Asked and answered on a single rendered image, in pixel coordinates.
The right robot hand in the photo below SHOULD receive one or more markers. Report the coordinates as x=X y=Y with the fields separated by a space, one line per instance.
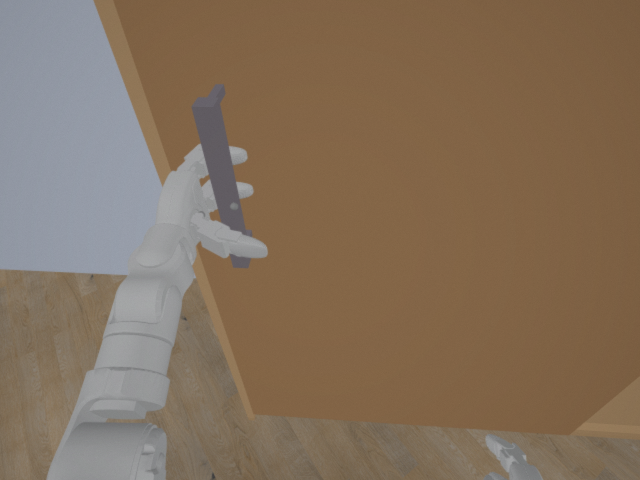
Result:
x=513 y=460

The robot left forearm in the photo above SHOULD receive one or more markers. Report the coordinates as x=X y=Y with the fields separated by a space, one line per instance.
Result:
x=129 y=377

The left robot hand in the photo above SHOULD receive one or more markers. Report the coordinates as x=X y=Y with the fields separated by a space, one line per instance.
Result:
x=182 y=197

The wardrobe door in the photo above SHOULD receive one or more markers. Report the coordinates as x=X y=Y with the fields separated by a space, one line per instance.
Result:
x=448 y=190
x=623 y=409

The handle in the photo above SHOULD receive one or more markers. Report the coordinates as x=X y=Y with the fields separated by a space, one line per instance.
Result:
x=211 y=129

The left robot upper arm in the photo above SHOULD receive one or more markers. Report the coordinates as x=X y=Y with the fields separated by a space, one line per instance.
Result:
x=113 y=451

